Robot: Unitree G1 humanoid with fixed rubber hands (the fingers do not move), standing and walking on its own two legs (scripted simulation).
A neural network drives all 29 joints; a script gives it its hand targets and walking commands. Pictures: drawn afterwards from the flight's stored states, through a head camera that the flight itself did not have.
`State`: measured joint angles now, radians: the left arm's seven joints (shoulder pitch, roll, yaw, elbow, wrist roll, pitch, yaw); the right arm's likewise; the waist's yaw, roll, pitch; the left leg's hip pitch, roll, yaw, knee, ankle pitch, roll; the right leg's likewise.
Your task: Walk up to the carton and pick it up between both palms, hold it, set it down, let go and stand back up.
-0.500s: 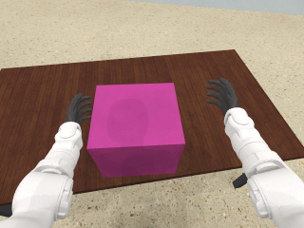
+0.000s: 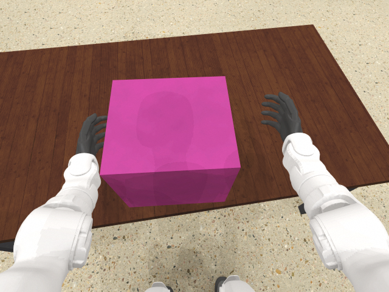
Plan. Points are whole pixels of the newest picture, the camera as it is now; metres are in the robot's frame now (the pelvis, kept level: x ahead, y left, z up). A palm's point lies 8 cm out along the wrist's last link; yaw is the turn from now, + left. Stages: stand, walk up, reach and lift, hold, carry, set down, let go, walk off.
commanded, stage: reach and lift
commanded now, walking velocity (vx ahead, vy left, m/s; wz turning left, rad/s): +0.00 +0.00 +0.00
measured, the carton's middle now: (173, 146) +0.45 +0.06 -0.06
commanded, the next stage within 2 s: none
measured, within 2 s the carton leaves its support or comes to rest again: neither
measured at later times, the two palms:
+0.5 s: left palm (95, 164) +0.40 +0.23 -0.05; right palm (273, 146) +0.43 -0.18 -0.04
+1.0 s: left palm (95, 152) +0.43 +0.24 -0.05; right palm (249, 139) +0.45 -0.12 -0.04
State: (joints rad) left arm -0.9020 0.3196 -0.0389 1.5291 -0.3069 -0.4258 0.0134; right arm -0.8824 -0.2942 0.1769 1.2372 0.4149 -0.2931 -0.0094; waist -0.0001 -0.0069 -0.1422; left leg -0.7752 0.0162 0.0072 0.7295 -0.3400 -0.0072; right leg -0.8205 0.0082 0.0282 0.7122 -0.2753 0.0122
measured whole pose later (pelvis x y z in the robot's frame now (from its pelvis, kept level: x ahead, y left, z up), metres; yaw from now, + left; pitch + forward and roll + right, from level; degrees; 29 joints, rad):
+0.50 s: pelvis -0.03 -0.01 -0.04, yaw +2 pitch +32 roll +2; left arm -0.98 0.33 -0.06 1.58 -0.39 -0.52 0.00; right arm -0.94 -0.25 0.18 1.24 0.41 -0.33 -0.06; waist 0.00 -0.03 -0.25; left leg -1.14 0.00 0.01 0.94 -0.37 -0.02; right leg -1.20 0.00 0.03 0.96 -0.33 0.00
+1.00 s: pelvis -0.01 +0.00 -0.05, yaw +1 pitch +34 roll +1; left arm -1.01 0.33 -0.02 1.56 -0.39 -0.51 0.00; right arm -0.95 -0.14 0.18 1.24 0.35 -0.43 -0.11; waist 0.00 -0.03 -0.25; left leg -1.15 0.00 0.01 0.98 -0.42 -0.02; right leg -1.20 0.00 0.03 0.98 -0.36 0.01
